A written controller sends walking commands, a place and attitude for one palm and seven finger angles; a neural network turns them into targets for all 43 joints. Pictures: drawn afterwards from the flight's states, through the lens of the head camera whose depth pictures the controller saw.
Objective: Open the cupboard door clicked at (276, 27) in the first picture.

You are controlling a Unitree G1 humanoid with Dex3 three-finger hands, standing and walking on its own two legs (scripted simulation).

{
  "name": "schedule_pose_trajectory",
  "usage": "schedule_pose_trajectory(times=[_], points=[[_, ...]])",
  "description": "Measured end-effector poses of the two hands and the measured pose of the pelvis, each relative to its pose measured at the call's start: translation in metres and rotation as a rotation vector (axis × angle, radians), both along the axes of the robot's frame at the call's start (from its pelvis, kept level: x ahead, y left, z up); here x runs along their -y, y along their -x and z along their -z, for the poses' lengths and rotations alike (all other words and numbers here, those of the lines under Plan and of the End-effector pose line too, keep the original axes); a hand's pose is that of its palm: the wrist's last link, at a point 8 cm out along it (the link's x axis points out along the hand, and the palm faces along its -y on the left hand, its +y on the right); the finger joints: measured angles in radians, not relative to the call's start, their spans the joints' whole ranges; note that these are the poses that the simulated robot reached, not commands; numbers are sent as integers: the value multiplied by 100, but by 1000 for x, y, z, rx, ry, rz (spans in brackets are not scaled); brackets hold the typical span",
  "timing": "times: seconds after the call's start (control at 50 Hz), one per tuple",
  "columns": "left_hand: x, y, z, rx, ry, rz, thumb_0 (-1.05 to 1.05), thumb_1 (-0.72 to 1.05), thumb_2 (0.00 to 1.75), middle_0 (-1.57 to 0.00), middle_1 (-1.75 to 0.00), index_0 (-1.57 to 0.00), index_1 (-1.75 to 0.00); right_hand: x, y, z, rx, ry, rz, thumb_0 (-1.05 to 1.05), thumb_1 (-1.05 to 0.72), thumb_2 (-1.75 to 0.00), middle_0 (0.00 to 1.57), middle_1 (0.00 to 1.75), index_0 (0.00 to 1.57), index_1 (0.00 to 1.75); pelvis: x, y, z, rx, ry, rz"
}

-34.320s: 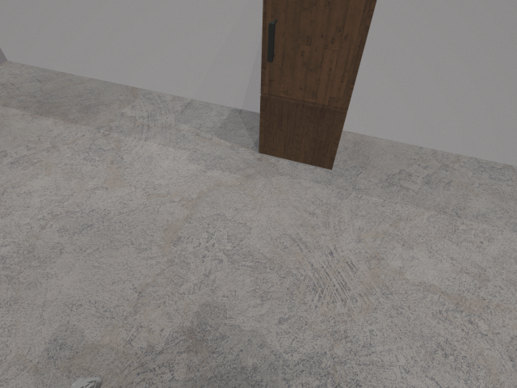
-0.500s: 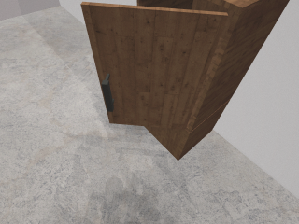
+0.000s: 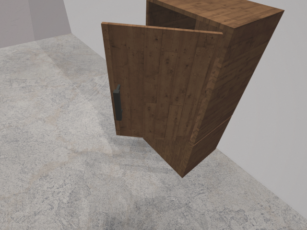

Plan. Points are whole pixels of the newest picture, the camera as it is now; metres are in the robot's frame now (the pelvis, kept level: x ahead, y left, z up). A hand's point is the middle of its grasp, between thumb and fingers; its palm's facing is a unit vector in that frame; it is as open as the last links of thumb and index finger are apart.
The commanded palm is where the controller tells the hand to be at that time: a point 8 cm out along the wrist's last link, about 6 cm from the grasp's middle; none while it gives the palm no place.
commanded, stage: come to a stop and stand still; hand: left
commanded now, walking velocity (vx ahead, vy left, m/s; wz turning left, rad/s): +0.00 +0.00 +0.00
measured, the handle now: (119, 102) +0.64 +0.19 -0.07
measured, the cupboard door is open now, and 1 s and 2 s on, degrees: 45 45 45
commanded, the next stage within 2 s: look again from close up in 0.50 s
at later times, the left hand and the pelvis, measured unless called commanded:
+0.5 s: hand out of the picture -0.02 +0.24 -0.17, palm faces -0.02 -0.97 -0.26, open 7.4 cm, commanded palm none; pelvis -0.03 +0.02 +0.00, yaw +0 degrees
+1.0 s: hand out of the picture -0.01 +0.23 -0.17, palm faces -0.02 -0.97 -0.23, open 7.4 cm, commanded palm none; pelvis -0.02 +0.03 +0.01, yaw -1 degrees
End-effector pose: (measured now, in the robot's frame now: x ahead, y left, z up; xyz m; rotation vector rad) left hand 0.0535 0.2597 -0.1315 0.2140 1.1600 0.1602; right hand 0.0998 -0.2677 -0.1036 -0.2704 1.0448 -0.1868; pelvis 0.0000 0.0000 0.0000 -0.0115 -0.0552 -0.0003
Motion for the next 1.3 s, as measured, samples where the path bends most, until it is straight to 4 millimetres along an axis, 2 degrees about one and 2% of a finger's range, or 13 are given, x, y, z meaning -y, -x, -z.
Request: schedule_pose_trajectory(times=[0.12, 0.26, 0.38, 0.5, 0.62, 0.78, 1.02, 1.3], points=[[-18, 5, -8, 18, -26, 14, 1, 90, 90, -20, -30, -20, -30, -3, 35, 2, -48, 1, 10, 0, -91, -90, 20, 30, 20, 30, -8, 15, -3, -2, 0, -3], [-34, 30, -9, -35, -49, 11, 1, 90, 90, -20, -30, -20, -30, -6, 83, 11, -152, -8, 51, 1, -91, -90, 20, 30, 20, 30, -15, 25, -4, -5, -1, -1], [-34, 57, -3, -114, -40, 0, 1, 90, 90, -20, -30, -20, -30, -12, 116, 17, -236, -18, 85, 1, -91, -90, 20, 30, 20, 30, -19, 29, -5, -8, -1, 2], [-25, 80, 4, -182, -8, -10, 1, 90, 90, -20, -30, -20, -30, -21, 132, 20, -285, -31, 108, 1, -91, -90, 20, 30, 20, 30, -22, 31, -5, -11, 1, 5], [-15, 91, 9, -217, 24, -14, 1, 90, 90, -20, -30, -20, -30, -30, 130, 21, -287, -44, 115, 1, -91, -90, 20, 30, 20, 30, -26, 31, -5, -13, 1, 9], [-9, 88, 11, -215, 40, -17, 1, 90, 90, -20, -30, -20, -30, -39, 110, 22, -249, -60, 104, 0, -91, -90, 20, 30, 20, 30, -28, 28, -5, -16, -1, 12], [-15, 66, 6, -181, 19, -6, 1, 90, 90, -20, -30, -20, -30, -40, 82, 20, -200, -67, 91, 0, -91, -90, 20, 30, 20, 30, -28, 20, -6, -16, -3, 19], [-22, 37, 0, -156, -9, 11, 1, 91, 90, -20, -30, -20, -30, -27, 77, 17, -220, -42, 101, 0, -91, -90, 20, 30, 20, 30, -25, 8, -8, -20, -7, 24]])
